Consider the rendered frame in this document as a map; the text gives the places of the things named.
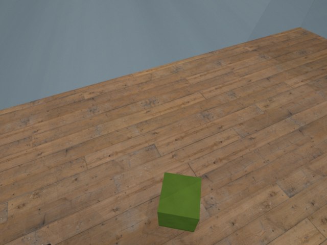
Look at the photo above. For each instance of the carton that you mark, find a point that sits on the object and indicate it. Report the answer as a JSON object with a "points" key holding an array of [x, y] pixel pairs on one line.
{"points": [[179, 203]]}

